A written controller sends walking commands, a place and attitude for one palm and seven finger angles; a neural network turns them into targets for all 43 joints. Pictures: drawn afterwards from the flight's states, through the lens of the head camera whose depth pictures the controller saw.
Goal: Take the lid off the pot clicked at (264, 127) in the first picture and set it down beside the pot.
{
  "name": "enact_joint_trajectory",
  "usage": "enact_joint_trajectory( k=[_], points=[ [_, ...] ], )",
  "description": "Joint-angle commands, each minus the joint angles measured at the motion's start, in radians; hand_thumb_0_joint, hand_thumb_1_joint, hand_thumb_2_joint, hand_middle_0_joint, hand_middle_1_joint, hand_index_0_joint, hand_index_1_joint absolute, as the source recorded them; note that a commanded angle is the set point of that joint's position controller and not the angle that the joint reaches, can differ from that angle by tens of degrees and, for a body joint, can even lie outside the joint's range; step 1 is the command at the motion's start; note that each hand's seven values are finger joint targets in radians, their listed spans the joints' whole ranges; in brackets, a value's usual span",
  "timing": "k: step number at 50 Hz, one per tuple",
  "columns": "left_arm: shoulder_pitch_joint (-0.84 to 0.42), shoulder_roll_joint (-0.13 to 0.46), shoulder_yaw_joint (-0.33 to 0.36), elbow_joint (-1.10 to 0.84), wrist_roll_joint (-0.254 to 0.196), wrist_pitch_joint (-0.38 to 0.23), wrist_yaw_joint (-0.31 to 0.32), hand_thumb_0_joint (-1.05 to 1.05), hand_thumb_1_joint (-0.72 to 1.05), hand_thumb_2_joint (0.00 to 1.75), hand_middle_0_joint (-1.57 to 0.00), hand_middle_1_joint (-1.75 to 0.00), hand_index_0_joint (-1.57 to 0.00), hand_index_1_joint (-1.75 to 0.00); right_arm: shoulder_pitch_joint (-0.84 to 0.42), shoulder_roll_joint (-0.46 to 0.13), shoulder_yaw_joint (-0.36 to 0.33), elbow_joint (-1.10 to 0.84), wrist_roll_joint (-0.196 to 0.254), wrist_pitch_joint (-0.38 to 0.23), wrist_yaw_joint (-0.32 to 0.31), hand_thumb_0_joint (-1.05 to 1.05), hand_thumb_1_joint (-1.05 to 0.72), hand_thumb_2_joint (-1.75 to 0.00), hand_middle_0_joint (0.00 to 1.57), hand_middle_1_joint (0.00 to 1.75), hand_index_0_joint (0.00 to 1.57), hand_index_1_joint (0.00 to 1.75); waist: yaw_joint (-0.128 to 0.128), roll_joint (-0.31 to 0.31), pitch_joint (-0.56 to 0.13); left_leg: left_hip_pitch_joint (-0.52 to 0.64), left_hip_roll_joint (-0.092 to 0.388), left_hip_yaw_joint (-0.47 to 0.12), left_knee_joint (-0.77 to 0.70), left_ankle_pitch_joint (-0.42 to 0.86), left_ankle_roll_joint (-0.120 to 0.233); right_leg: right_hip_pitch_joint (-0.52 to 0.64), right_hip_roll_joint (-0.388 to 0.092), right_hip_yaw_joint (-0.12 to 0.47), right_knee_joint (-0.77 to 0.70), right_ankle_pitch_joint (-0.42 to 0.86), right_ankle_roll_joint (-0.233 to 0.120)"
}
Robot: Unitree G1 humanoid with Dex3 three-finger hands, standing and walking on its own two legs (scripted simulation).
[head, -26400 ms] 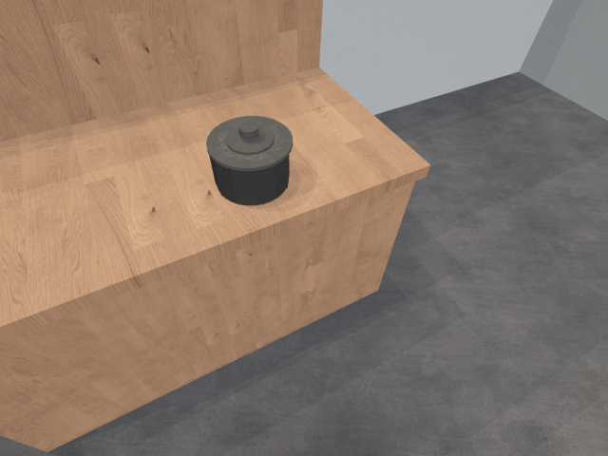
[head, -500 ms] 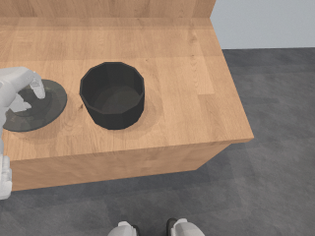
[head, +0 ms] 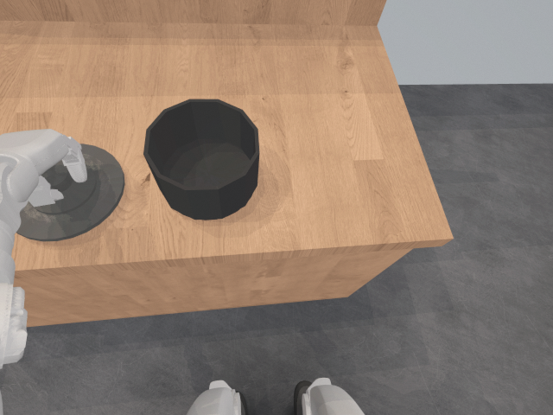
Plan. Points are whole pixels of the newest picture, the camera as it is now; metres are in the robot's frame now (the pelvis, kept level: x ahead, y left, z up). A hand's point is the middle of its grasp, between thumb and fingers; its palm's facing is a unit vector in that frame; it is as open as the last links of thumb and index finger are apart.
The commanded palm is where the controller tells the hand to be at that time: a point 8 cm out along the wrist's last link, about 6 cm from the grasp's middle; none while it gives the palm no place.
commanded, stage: open the fingers wide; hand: left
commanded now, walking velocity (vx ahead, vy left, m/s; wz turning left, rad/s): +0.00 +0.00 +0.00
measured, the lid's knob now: (55, 178) +0.47 +0.33 -0.03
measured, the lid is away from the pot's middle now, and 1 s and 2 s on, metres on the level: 0.23 0.24 0.24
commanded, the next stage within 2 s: raise the empty hand in 0.94 s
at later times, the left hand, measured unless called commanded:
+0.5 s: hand (43, 187) +0.44 +0.33 -0.01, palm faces -0.49 -0.10 -0.87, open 7.7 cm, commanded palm +0.48 +0.32 +0.05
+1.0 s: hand (42, 183) +0.45 +0.33 -0.01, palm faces -0.49 -0.10 -0.87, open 10.9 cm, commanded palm +0.48 +0.31 +0.05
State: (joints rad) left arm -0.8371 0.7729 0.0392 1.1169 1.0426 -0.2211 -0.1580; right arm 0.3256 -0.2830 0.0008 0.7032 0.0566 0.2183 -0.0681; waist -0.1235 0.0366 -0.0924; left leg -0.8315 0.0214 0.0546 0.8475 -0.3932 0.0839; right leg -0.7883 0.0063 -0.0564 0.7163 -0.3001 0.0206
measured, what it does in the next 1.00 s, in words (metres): stands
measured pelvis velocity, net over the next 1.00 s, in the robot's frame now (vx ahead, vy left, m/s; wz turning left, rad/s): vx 0.00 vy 0.01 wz -0.01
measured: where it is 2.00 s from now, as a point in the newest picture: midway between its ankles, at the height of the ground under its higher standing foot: outside the picture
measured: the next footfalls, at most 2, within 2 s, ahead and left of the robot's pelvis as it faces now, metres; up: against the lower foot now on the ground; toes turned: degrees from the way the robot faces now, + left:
none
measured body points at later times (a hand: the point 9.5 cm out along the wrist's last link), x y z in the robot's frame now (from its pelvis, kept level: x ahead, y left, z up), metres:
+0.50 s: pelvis +0.00 +0.00 +0.00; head +0.13 +0.03 +0.43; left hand +0.46 +0.33 +0.04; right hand +0.00 -0.28 -0.11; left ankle +0.00 +0.06 -0.70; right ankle +0.01 -0.15 -0.70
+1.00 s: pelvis +0.00 +0.01 +0.00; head +0.13 +0.04 +0.43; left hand +0.47 +0.34 +0.04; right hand +0.00 -0.26 -0.11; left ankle +0.00 +0.06 -0.70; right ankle +0.01 -0.15 -0.70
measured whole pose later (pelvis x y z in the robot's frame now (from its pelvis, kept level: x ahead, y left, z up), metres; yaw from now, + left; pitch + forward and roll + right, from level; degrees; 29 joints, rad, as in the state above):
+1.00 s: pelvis +0.00 +0.01 +0.00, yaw +0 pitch +22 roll -5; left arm -0.86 0.77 0.03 1.15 1.04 -0.20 -0.16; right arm 0.33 -0.27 0.01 0.70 0.06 0.22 -0.06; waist -0.13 0.04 -0.10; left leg -0.84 0.01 0.06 0.86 -0.41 0.10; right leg -0.79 0.00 -0.05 0.72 -0.30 0.02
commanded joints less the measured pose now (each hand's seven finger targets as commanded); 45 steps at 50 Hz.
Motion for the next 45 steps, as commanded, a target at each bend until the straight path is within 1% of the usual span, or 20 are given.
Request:
enact_joint_trajectory(
  k=[1, 3, 6, 8, 11, 13, 15, 17, 19, 22, 26, 28, 30, 33, 35, 36, 41, 42, 44, 45],
  points=[
    [-0.433, 0.405, 0.111, -0.156, -0.017, 0.009, 0.046, 0.00, 0.63, 0.74, -0.76, -1.01, -0.79, -1.02, 0.163, -0.204, -0.054, -0.034, 0.000, -0.009, -0.029, 0.00, -0.90, -0.90, 0.20, 0.30, 0.20, 0.30, -0.014, 0.115, -0.470, 0.469, -0.004, -0.087, -0.061, 0.499, -0.025, 0.088, 0.051, -0.019, -0.039, 0.211, -0.068],
    [-0.415, 0.323, 0.053, -0.134, -0.018, 0.015, 0.041, 0.00, 0.60, 0.72, -0.73, -1.01, -0.76, -1.02, 0.154, -0.199, -0.055, -0.035, 0.004, -0.016, -0.028, 0.00, -0.90, -0.90, 0.20, 0.30, 0.20, 0.30, -0.022, 0.137, -0.430, 0.475, -0.002, -0.089, -0.066, 0.477, -0.029, 0.042, 0.050, -0.027, -0.042, 0.175, -0.070],
    [-0.439, 0.330, 0.060, -0.196, -0.013, 0.005, 0.035, 0.00, 0.54, 0.69, -0.68, -1.01, -0.71, -1.02, 0.159, -0.197, -0.061, -0.030, 0.000, -0.017, -0.025, 0.00, -0.90, -0.90, 0.20, 0.30, 0.20, 0.30, -0.011, 0.195, -0.477, 0.551, 0.006, -0.099, -0.058, 0.552, -0.039, 0.024, 0.051, -0.026, -0.044, 0.180, -0.074],
    [-0.404, 0.337, 0.065, -0.132, -0.019, 0.008, 0.031, 0.00, 0.51, 0.67, -0.65, -1.00, -0.68, -1.01, 0.152, -0.198, -0.052, -0.037, 0.005, -0.019, -0.026, 0.00, -0.90, -0.90, 0.20, 0.30, 0.20, 0.30, -0.016, 0.141, -0.424, 0.489, 0.002, -0.094, -0.057, 0.490, -0.032, 0.029, 0.052, -0.027, -0.042, 0.164, -0.072],
    [-0.447, 0.339, 0.052, -0.144, -0.020, 0.006, 0.023, 0.00, 0.46, 0.65, -0.61, -1.00, -0.63, -1.01, 0.160, -0.202, -0.049, -0.038, 0.005, -0.026, -0.034, 0.00, -0.90, -0.90, 0.20, 0.30, 0.20, 0.30, -0.025, 0.147, -0.433, 0.471, -0.002, -0.090, -0.061, 0.452, -0.024, 0.039, 0.050, -0.022, -0.040, 0.159, -0.071],
    [-0.457, 0.367, 0.077, -0.189, -0.014, 0.000, 0.025, 0.00, 0.42, 0.62, -0.57, -1.00, -0.59, -1.01, 0.162, -0.201, -0.052, -0.039, 0.003, -0.028, -0.036, 0.00, -0.90, -0.90, 0.20, 0.30, 0.20, 0.30, -0.014, 0.181, -0.474, 0.511, 0.002, -0.099, -0.061, 0.490, -0.032, 0.039, 0.049, -0.025, -0.037, 0.166, -0.074],
    [-0.456, 0.329, 0.061, -0.210, -0.012, -0.009, 0.024, 0.00, 0.39, 0.60, -0.54, -1.00, -0.56, -1.00, 0.164, -0.195, -0.059, -0.036, -0.001, -0.029, -0.037, 0.00, -0.90, -0.90, 0.20, 0.30, 0.20, 0.30, -0.017, 0.198, -0.504, 0.565, 0.008, -0.108, -0.052, 0.578, -0.043, 0.013, 0.051, -0.028, -0.036, 0.184, -0.075],
    [-0.392, 0.368, 0.100, -0.153, -0.021, -0.007, 0.027, 0.00, 0.36, 0.57, -0.51, -1.00, -0.53, -1.00, 0.163, -0.195, -0.053, -0.040, 0.001, -0.028, -0.038, 0.00, -0.90, -0.90, 0.20, 0.30, 0.20, 0.30, -0.011, 0.145, -0.481, 0.515, 0.003, -0.098, -0.042, 0.546, -0.034, 0.041, 0.053, -0.026, -0.033, 0.189, -0.069],
    [-0.407, 0.361, 0.084, -0.131, -0.029, 0.001, 0.028, 0.00, 0.32, 0.55, -0.48, -1.00, -0.49, -1.00, 0.160, -0.202, -0.049, -0.041, 0.004, -0.027, -0.039, 0.00, -0.90, -0.90, 0.20, 0.30, 0.20, 0.30, -0.021, 0.091, -0.440, 0.442, -0.001, -0.091, -0.054, 0.456, -0.022, 0.058, 0.052, -0.024, -0.034, 0.175, -0.067],
    [-0.449, 0.360, 0.068, -0.157, -0.014, 0.001, 0.027, 0.00, 0.27, 0.52, -0.43, -1.00, -0.44, -1.00, 0.166, -0.205, -0.050, -0.036, 0.004, -0.030, -0.038, 0.00, -0.90, -0.90, 0.20, 0.30, 0.20, 0.30, -0.019, 0.166, -0.444, 0.471, 0.000, -0.093, -0.058, 0.454, -0.028, 0.027, 0.051, -0.025, -0.034, 0.156, -0.073],
    [-0.412, 0.406, 0.097, -0.107, -0.012, 0.002, 0.023, 0.00, 0.20, 0.48, -0.37, -0.99, -0.38, -0.99, 0.170, -0.207, -0.042, -0.044, 0.006, -0.031, -0.041, 0.00, -0.90, -0.90, 0.20, 0.30, 0.20, 0.30, -0.016, 0.139, -0.458, 0.448, -0.004, -0.090, -0.043, 0.471, -0.028, 0.049, 0.053, -0.021, -0.023, 0.175, -0.070],
    [-0.446, 0.364, 0.064, -0.144, -0.014, 0.004, 0.013, 0.00, 0.16, 0.47, -0.34, -0.99, -0.35, -0.99, 0.173, -0.205, -0.048, -0.037, 0.004, -0.031, -0.038, 0.00, -0.90, -0.90, 0.20, 0.30, 0.20, 0.30, -0.018, 0.180, -0.466, 0.476, 0.002, -0.095, -0.048, 0.489, -0.033, 0.027, 0.052, -0.026, -0.025, 0.171, -0.073],
    [-0.440, 0.332, 0.053, -0.181, -0.012, -0.004, 0.005, 0.00, 0.12, 0.46, -0.32, -0.98, -0.32, -0.98, 0.182, -0.200, -0.058, -0.035, 0.001, -0.028, -0.033, 0.00, -0.90, -0.90, 0.20, 0.30, 0.20, 0.30, -0.014, 0.238, -0.509, 0.577, 0.012, -0.113, -0.039, 0.626, -0.055, -0.020, 0.055, -0.035, -0.024, 0.182, -0.077],
    [-0.409, 0.301, 0.039, -0.116, -0.032, 0.003, -0.009, 0.00, 0.09, 0.44, -0.29, -0.98, -0.29, -0.98, 0.180, -0.200, -0.057, -0.027, 0.002, -0.017, -0.028, 0.00, -0.90, -0.90, 0.20, 0.30, 0.20, 0.30, -0.028, 0.144, -0.452, 0.523, 0.015, -0.110, -0.034, 0.568, -0.044, -0.022, 0.059, -0.036, -0.032, 0.159, -0.069],
    [-0.417, 0.356, 0.073, -0.107, -0.032, -0.001, -0.009, 0.00, 0.09, 0.44, -0.29, -0.98, -0.29, -0.98, 0.183, -0.205, -0.051, -0.033, 0.005, -0.018, -0.033, 0.00, -0.90, -0.90, 0.20, 0.30, 0.20, 0.30, -0.023, 0.114, -0.447, 0.467, 0.004, -0.100, -0.043, 0.516, -0.030, 0.017, 0.057, -0.027, -0.030, 0.171, -0.070],
    [-0.449, 0.377, 0.081, -0.142, -0.026, -0.002, -0.005, 0.00, 0.09, 0.44, -0.29, -0.98, -0.29, -0.98, 0.190, -0.209, -0.052, -0.030, 0.002, -0.017, -0.034, 0.00, -0.90, -0.90, 0.20, 0.30, 0.20, 0.30, -0.023, 0.137, -0.472, 0.479, 0.005, -0.103, -0.046, 0.528, -0.033, 0.029, 0.056, -0.026, -0.027, 0.180, -0.071],
    [-0.437, 0.348, 0.087, -0.229, -0.013, -0.016, 0.013, 0.00, 0.10, 0.42, -0.28, -0.98, -0.28, -0.98, 0.190, -0.195, -0.066, -0.028, -0.008, -0.011, -0.025, 0.00, -0.90, -0.90, 0.20, 0.30, 0.20, 0.30, -0.001, 0.251, -0.529, 0.640, 0.026, -0.138, -0.042, 0.738, -0.078, -0.028, 0.059, -0.041, -0.028, 0.182, -0.079],
    [-0.382, 0.328, 0.089, -0.190, -0.020, -0.011, 0.017, 0.00, 0.10, 0.42, -0.28, -0.99, -0.28, -0.99, 0.185, -0.189, -0.067, -0.032, -0.009, -0.007, -0.021, 0.00, -0.90, -0.90, 0.20, 0.30, 0.20, 0.30, -0.002, 0.201, -0.523, 0.625, 0.024, -0.133, -0.037, 0.745, -0.073, -0.013, 0.061, -0.041, -0.031, 0.196, -0.076],
    [-0.336, 0.307, 0.072, -0.102, -0.032, 0.004, 0.024, 0.00, 0.10, 0.42, -0.28, -0.99, -0.28, -0.99, 0.175, -0.193, -0.060, -0.038, -0.004, -0.001, -0.017, 0.00, -0.90, -0.90, 0.20, 0.30, 0.20, 0.30, -0.012, 0.113, -0.453, 0.512, 0.012, -0.112, -0.042, 0.621, -0.053, 0.015, 0.061, -0.034, -0.034, 0.193, -0.070],
    [-0.365, 0.308, 0.068, -0.108, -0.034, 0.008, 0.026, 0.00, 0.10, 0.42, -0.28, -0.98, -0.28, -0.98, 0.174, -0.198, -0.058, -0.033, -0.002, -0.001, -0.015, 0.00, -0.90, -0.90, 0.20, 0.30, 0.20, 0.30, -0.012, 0.117, -0.439, 0.495, 0.010, -0.109, -0.049, 0.608, -0.049, 0.020, 0.056, -0.030, -0.034, 0.202, -0.072]
  ],
)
